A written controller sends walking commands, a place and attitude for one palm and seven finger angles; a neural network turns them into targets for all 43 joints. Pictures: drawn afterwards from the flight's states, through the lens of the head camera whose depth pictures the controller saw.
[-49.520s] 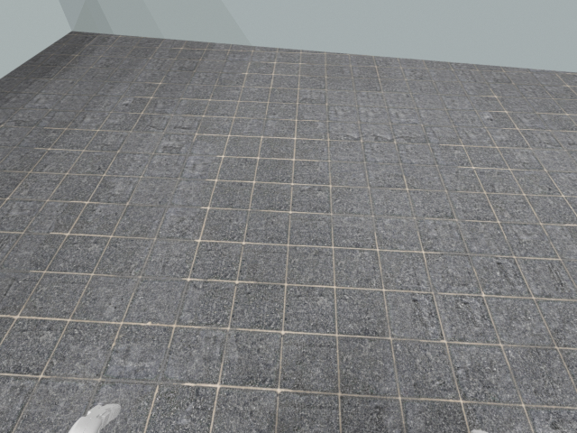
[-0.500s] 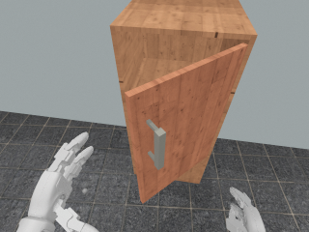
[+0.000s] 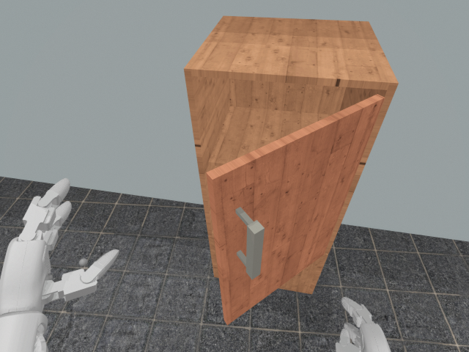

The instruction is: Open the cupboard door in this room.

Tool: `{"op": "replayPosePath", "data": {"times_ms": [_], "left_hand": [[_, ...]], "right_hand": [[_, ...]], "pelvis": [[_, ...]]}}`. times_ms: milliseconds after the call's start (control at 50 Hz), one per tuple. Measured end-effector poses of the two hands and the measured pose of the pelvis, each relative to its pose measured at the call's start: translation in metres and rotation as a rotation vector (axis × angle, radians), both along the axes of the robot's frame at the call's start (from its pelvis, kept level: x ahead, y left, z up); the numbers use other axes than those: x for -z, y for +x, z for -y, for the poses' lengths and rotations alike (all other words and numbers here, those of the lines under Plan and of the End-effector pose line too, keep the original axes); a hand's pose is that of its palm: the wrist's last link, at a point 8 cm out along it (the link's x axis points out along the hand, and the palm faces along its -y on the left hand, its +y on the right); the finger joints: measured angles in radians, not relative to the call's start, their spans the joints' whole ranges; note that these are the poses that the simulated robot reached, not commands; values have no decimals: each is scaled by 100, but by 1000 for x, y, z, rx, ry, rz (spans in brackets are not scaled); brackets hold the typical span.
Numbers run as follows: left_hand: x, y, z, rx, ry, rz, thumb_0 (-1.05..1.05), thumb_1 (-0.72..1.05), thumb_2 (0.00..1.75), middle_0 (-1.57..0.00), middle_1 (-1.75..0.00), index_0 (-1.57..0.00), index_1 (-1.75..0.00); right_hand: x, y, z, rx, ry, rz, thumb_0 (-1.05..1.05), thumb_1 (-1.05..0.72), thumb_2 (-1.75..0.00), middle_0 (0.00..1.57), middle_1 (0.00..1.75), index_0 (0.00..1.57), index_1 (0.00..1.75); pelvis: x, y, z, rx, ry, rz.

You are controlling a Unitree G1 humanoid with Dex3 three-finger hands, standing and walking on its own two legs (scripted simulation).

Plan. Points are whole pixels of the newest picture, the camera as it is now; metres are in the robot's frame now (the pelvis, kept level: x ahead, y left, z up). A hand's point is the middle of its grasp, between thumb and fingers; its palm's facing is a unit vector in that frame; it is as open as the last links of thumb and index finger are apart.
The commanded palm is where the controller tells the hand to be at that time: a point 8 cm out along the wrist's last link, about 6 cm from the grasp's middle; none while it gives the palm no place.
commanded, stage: draw the hand back to the body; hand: left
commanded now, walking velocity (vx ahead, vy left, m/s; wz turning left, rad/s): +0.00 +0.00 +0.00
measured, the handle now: (247, 244) +0.31 +0.02 +0.03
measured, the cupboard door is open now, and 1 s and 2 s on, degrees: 45 45 45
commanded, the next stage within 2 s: step back with the hand held close in 0.58 s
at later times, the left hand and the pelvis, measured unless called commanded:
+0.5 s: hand (72, 251) +0.19 +0.23 +0.16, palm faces +0.44 -0.82 -0.37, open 7.5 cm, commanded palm +0.15 +0.28 +0.18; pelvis +0.00 -0.02 +0.01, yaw +0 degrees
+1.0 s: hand (73, 258) +0.19 +0.23 +0.16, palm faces +0.34 -0.81 -0.48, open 7.4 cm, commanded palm +0.13 +0.28 +0.19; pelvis -0.02 -0.02 +0.01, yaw -1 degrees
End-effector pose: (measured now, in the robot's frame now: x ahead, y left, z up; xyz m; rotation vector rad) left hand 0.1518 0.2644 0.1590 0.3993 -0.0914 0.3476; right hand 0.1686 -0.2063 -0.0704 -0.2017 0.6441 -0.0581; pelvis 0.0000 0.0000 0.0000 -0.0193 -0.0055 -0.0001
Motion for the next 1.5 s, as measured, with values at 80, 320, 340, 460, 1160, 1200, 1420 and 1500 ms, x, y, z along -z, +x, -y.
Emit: {"op": "replayPosePath", "data": {"times_ms": [80, 320, 340, 460, 1160, 1200, 1420, 1500], "left_hand": [[-8, 3, -9, -31, 20, 12, 0, 39, 68, -19, -30, -19, -30], [-34, 2, -22, -116, 71, 81, 1, 78, 85, -21, -30, -20, -30], [-32, 2, -20, -116, 63, 73, 1, 80, 86, -21, -30, -20, -30], [-18, 1, -8, -100, 20, 19, 1, 86, 89, -21, -30, -20, -30], [-32, -23, -19, 28, 177, 40, 1, 89, 90, -22, -30, -21, -30], [-33, -32, -24, 28, 182, 57, 1, 89, 90, -22, -30, -21, -30], [-26, -100, -51, -65, 210, 112, 1, 89, 90, -22, -30, -21, -30], [-31, -133, -53, -116, 214, 148, 1, 89, 90, -22, -30, -21, -30]], "right_hand": [[-4, 5, 7, 4, -9, -4, 1, -90, -90, 20, 30, 21, 30], [-10, 18, 28, 7, -22, -2, 1, -90, -90, 20, 30, 21, 30], [-10, 18, 29, 8, -20, -4, 1, -90, -90, 20, 30, 21, 30], [-9, 15, 35, 14, -20, -22, 1, -90, -90, 20, 30, 21, 30], [-13, -54, 52, 159, -76, -113, 1, -90, -90, 20, 30, 20, 30], [-15, -61, 47, 158, -76, -103, 1, -90, -90, 20, 30, 20, 30], [-3, -105, 15, 71, -75, -71, 1, -90, -90, 20, 30, 21, 30], [8, -116, 6, 6, -66, -96, 1, -90, -90, 20, 30, 21, 30]], "pelvis": [[-4, 4, 3, 3, 4, 11], [-10, 8, 14, 3, 9, 28], [-11, 8, 14, 3, 10, 29], [-12, 5, 22, 1, 13, 37], [-11, -45, 9, 31, -7, 3], [-10, -52, 4, 30, -11, 5], [1, -99, -10, -45, -27, 13], [5, -120, -7, -79, -31, -7]]}}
